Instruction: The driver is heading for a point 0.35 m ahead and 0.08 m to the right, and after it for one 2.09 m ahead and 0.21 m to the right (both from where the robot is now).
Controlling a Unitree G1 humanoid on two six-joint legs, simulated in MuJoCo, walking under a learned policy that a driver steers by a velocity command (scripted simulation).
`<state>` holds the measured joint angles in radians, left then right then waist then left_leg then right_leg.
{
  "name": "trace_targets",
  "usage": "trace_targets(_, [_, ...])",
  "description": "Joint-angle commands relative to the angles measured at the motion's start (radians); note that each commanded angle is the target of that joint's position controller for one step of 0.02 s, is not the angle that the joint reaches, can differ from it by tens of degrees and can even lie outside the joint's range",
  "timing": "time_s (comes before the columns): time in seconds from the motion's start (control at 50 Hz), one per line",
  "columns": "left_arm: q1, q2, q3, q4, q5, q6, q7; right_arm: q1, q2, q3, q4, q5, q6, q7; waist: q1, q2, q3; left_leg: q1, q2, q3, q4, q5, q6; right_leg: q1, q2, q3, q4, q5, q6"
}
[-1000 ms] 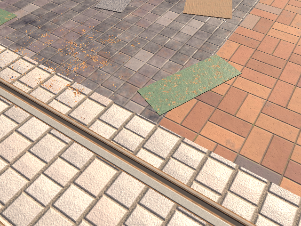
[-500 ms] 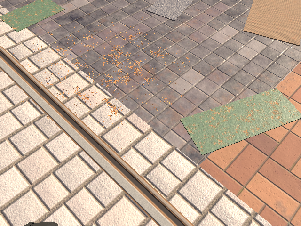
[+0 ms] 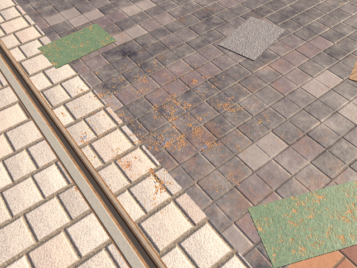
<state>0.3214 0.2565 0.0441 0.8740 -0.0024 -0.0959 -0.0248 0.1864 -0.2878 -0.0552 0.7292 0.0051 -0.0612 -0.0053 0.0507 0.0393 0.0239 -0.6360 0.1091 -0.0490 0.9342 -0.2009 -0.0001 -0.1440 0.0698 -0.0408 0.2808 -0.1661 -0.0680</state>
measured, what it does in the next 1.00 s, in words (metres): walks ahead, turning right: left foot, then right foot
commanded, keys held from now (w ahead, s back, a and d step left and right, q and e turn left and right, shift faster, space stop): w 0.08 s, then w+e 0.14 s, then e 0.34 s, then no key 0.44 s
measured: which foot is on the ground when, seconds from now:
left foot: up 0.00-0.22, down 0.24-0.72, up 0.74-1.00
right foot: down 0.00-0.26, up 0.28-0.68, down 0.70-1.00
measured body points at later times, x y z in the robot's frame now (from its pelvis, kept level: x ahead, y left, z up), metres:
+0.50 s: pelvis +0.24 +0.06 +0.00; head +0.29 +0.07 +0.44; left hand +0.41 +0.33 -0.12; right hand +0.32 -0.23 -0.11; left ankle +0.28 +0.16 -0.75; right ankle +0.28 -0.09 -0.68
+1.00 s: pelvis +0.31 +0.02 -0.01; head +0.34 +0.01 +0.44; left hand +0.55 +0.21 -0.12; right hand +0.34 -0.28 -0.14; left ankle +0.36 +0.16 -0.73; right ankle +0.33 -0.09 -0.75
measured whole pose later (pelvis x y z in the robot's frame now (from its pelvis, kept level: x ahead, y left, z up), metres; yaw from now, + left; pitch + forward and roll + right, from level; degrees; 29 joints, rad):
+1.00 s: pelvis +0.31 +0.02 -0.01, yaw -18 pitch +1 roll +0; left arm 0.09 0.23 0.04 0.77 0.01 0.01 0.01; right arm 0.13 -0.28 -0.06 0.88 0.00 0.03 -0.03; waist -0.01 0.02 0.04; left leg -0.34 0.06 -0.01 0.67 -0.35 -0.06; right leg -0.33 0.03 -0.02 0.48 -0.17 -0.04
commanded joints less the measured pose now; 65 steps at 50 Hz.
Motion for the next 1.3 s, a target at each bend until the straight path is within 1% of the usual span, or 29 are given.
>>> trace_targets(0.02, [-0.047, 0.172, 0.038, -0.062, -0.009, -0.010, 0.013, -0.054, -0.031, -0.001, -0.071, -0.002, -0.015, 0.005, -0.013, -0.097, -0.005, 0.001, 0.008, 0.014, -0.182, 0.179, -0.013, -0.003, -0.242, 0.147, -0.150, 0.249, -0.149])
trace_targets(0.14, [0.067, 0.187, 0.040, -0.005, -0.025, 0.018, 0.018, -0.227, -0.041, 0.001, -0.128, 0.011, -0.034, 0.031, 0.037, -0.099, 0.038, 0.039, -0.047, 0.023, -0.400, 0.246, 0.004, 0.099, -0.285, 0.169, -0.088, 0.229, -0.126])
trace_targets(0.18, [0.062, 0.206, 0.048, 0.000, -0.027, 0.030, 0.025, -0.208, -0.068, -0.008, -0.130, 0.011, -0.043, 0.038, 0.006, -0.112, 0.028, 0.086, -0.058, 0.012, -0.442, 0.182, 0.023, 0.141, -0.311, 0.205, -0.035, 0.258, -0.109])
trace_targets(0.22, [0.028, 0.212, 0.049, -0.006, -0.025, 0.037, 0.030, -0.060, -0.115, -0.034, -0.089, 0.006, -0.050, 0.032, -0.087, -0.116, -0.054, 0.320, -0.093, 0.044, -0.490, 0.150, 0.057, 0.114, -0.274, 0.186, 0.124, 0.433, -0.075])
trace_targets(0.24, [0.022, 0.172, 0.033, -0.019, -0.012, 0.036, 0.030, 0.087, -0.170, -0.056, -0.057, -0.013, -0.051, 0.023, -0.153, -0.096, -0.172, 0.573, -0.032, 0.002, -0.453, 0.226, 0.098, 0.009, -0.208, 0.150, 0.335, 0.410, -0.034])
trace_targets(0.26, [0.083, 0.075, 0.004, -0.055, 0.003, 0.025, 0.030, 0.206, -0.264, -0.076, -0.051, -0.047, -0.046, 0.011, -0.159, 0.093, -0.348, 0.965, 0.230, -0.302, -0.417, 0.362, 0.208, -0.325, -0.073, 0.074, 0.711, 0.069, 0.044])
trace_targets(0.28, [0.146, 0.069, -0.002, -0.048, -0.011, 0.013, 0.029, 0.211, -0.229, -0.067, -0.051, -0.038, -0.033, 0.013, -0.139, 0.265, -0.478, 1.049, 0.355, -0.574, -0.507, 0.437, 0.304, -0.484, -0.011, 0.142, 0.925, -0.461, 0.074])
trace_targets(0.3, [0.092, 0.179, 0.030, -0.050, -0.033, 0.016, 0.031, 0.155, -0.156, -0.044, -0.066, -0.029, -0.025, 0.011, -0.146, 0.149, -0.360, 0.934, 0.318, -0.453, -0.514, 0.492, 0.274, -0.538, -0.064, 0.189, 1.013, -0.445, 0.081])
trace_targets(0.34, [0.009, 0.165, 0.038, -0.068, -0.027, 0.038, 0.039, 0.043, -0.089, -0.023, -0.062, -0.018, -0.020, 0.010, -0.089, 0.052, -0.173, 0.680, 0.232, -0.196, -0.542, 0.621, 0.226, -0.537, -0.133, 0.132, 0.969, -0.346, 0.099])
trace_targets(0.38, [0.038, 0.131, 0.045, -0.065, -0.023, 0.081, 0.044, -0.037, -0.073, -0.021, -0.053, -0.023, -0.025, 0.013, -0.028, 0.082, -0.107, 0.475, 0.182, -0.071, -0.624, 0.573, 0.205, -0.415, -0.166, 0.110, 0.908, -0.267, 0.114])
trace_targets(0.44, [0.015, 0.095, 0.044, -0.106, -0.015, 0.116, 0.049, -0.090, -0.103, -0.034, -0.039, -0.033, -0.032, 0.003, 0.000, 0.081, -0.071, 0.389, 0.189, 0.027, -0.697, 0.563, 0.236, -0.399, -0.169, 0.091, 0.817, -0.164, 0.135])
trace_targets(0.54, [-0.097, 0.084, 0.040, -0.170, -0.007, 0.115, 0.019, -0.093, -0.135, -0.045, -0.011, -0.018, -0.005, -0.027, -0.035, 0.052, -0.089, 0.446, 0.173, 0.159, -0.697, 0.496, 0.215, -0.340, -0.168, 0.050, 0.553, 0.052, 0.113])
trace_targets(0.62, [-0.176, 0.098, 0.047, -0.224, 0.000, 0.123, -0.001, -0.049, -0.168, -0.056, 0.025, 0.005, 0.023, -0.019, -0.062, 0.043, -0.078, 0.523, 0.208, 0.144, -0.626, 0.468, 0.204, -0.317, -0.140, 0.027, 0.427, -0.038, 0.081])
trace_targets(0.68, [-0.144, 0.111, 0.056, -0.227, 0.001, 0.122, -0.002, -0.061, -0.169, -0.056, 0.044, 0.029, 0.037, -0.017, -0.025, 0.039, -0.083, 0.531, 0.187, 0.150, -0.485, 0.421, 0.145, -0.200, -0.092, -0.005, 0.219, 0.028, 0.031])
trace_targets(0.7, [-0.109, 0.161, 0.072, -0.218, 0.006, 0.118, 0.009, 0.003, -0.139, -0.047, 0.070, 0.019, 0.035, -0.014, -0.022, -0.026, -0.114, 0.493, 0.126, 0.186, -0.379, 0.357, 0.087, -0.071, -0.094, 0.034, 0.127, 0.247, 0.002])
trace_targets(0.72, [-0.055, 0.268, 0.096, -0.227, 0.018, 0.117, 0.030, 0.032, -0.089, -0.028, 0.057, -0.025, 0.027, -0.007, -0.034, -0.219, -0.206, 0.318, 0.041, 0.247, -0.146, 0.063, 0.007, 0.156, -0.295, 0.262, 0.173, 0.721, -0.074])
trace_targets(0.74, [-0.079, 0.248, 0.077, -0.241, 0.036, 0.115, 0.035, 0.026, -0.053, -0.009, 0.036, -0.034, 0.029, -0.004, -0.032, -0.329, -0.274, 0.129, -0.069, 0.164, 0.067, -0.491, -0.058, 0.228, -0.484, 0.487, 0.153, 0.789, -0.287])
trace_targets(0.76, [-0.076, 0.172, 0.054, -0.233, 0.029, 0.104, 0.027, -0.035, -0.114, -0.027, 0.046, -0.011, 0.043, -0.001, 0.005, -0.187, -0.284, 0.117, -0.047, 0.045, 0.159, -0.503, -0.062, 0.172, -0.447, 0.431, 0.130, 0.699, -0.296])
trace_targets(0.78, [-0.113, 0.160, 0.048, -0.222, 0.024, 0.093, 0.023, -0.060, -0.114, -0.030, 0.041, 0.009, 0.053, -0.003, -0.012, -0.174, -0.223, 0.087, -0.037, 0.031, 0.169, -0.457, -0.055, 0.128, -0.393, 0.345, 0.119, 0.615, -0.253])
trace_targets(0.8, [-0.156, 0.162, 0.050, -0.220, 0.017, 0.088, 0.022, -0.051, -0.104, -0.030, 0.059, 0.009, 0.062, -0.014, -0.029, -0.139, -0.191, 0.075, -0.028, 0.024, 0.139, -0.411, -0.053, 0.091, -0.352, 0.305, 0.105, 0.509, -0.208])
trace_targets(0.9, [-0.262, 0.126, 0.040, -0.197, 0.021, 0.090, 0.036, -0.002, -0.071, -0.023, 0.106, -0.001, 0.083, -0.035, -0.075, -0.169, -0.154, 0.269, -0.043, 0.038, -0.080, -0.237, -0.076, -0.087, -0.279, 0.197, 0.061, 0.353, -0.166])
trace_targets(0.96, [-0.246, 0.123, 0.036, -0.164, 0.021, 0.093, 0.043, -0.020, -0.069, -0.017, 0.115, 0.001, 0.080, -0.031, -0.056, -0.180, -0.155, 0.342, -0.052, 0.047, -0.235, -0.162, -0.066, -0.078, -0.286, 0.219, 0.057, 0.236, -0.159])
trace_targets(1.0, [-0.267, 0.106, 0.026, -0.149, 0.009, 0.099, 0.044, 0.015, -0.058, -0.013, 0.141, -0.006, 0.076, -0.020, -0.088, -0.166, -0.136, 0.448, -0.070, 0.073, -0.430, -0.016, -0.042, -0.118, -0.257, 0.207, 0.073, 0.079, -0.116])
trace_targets(1.02, [-0.234, 0.086, 0.019, -0.129, 0.004, 0.098, 0.041, 0.019, -0.066, -0.011, 0.147, -0.021, 0.074, -0.014, -0.090, -0.137, -0.121, 0.505, -0.059, 0.054, -0.521, 0.080, -0.021, -0.149, -0.226, 0.196, 0.075, -0.031, -0.064])
trace_targets(1.04, [-0.204, 0.067, 0.013, -0.115, 0.015, 0.094, 0.037, 0.015, -0.114, -0.016, 0.143, -0.034, 0.072, -0.014, -0.061, -0.060, -0.101, 0.531, 0.027, -0.044, -0.555, 0.154, 0.013, -0.187, -0.175, 0.160, 0.123, -0.127, -0.006])
trace_targets(1.06, [-0.166, 0.048, 0.014, -0.114, 0.022, 0.092, 0.033, -0.037, -0.159, -0.026, 0.154, -0.021, 0.072, -0.016, 0.016, 0.094, -0.066, 0.409, 0.055, -0.059, -0.551, 0.003, 0.063, -0.142, -0.097, 0.080, 0.122, -0.155, 0.039])
trace_targets(1.1, [-0.247, 0.090, 0.024, -0.102, 0.023, 0.098, 0.039, -0.077, -0.076, -0.006, 0.153, -0.029, 0.056, -0.009, -0.025, 0.084, -0.021, 0.258, 0.019, -0.052, -0.619, -0.237, 0.044, -0.008, -0.094, 0.069, 0.161, -0.060, 0.062])
trace_targets(1.18, [-0.224, 0.086, 0.028, -0.054, 0.017, 0.105, 0.051, -0.036, -0.076, 0.001, 0.196, -0.018, 0.028, -0.016, -0.041, 0.032, -0.009, 0.322, -0.018, -0.011, -0.588, -0.097, 0.007, -0.020, -0.112, 0.089, 0.148, 0.019, 0.042])
trace_targets(1.3, [-0.208, 0.077, 0.030, 0.019, 0.010, 0.097, 0.051, -0.013, -0.067, 0.007, 0.233, -0.014, 0.037, -0.024, -0.057, -0.029, -0.027, 0.395, -0.036, 0.006, -0.561, 0.012, 0.023, -0.021, -0.111, 0.079, 0.145, 0.099, 0.058])
Keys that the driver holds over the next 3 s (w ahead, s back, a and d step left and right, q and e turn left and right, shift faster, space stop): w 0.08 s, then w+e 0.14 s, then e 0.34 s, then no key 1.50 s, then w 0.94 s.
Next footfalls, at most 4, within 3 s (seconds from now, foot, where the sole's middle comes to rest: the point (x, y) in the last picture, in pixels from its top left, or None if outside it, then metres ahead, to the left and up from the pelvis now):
0.24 left None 0.32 0.15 -0.78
0.70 right None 0.37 -0.10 -0.78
1.02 left None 0.40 0.15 -0.78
2.82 left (204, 184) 0.83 -0.02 -0.78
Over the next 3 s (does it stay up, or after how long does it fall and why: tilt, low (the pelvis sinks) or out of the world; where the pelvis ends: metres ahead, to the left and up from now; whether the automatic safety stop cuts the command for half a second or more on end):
stays up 0.72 -0.07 -0.01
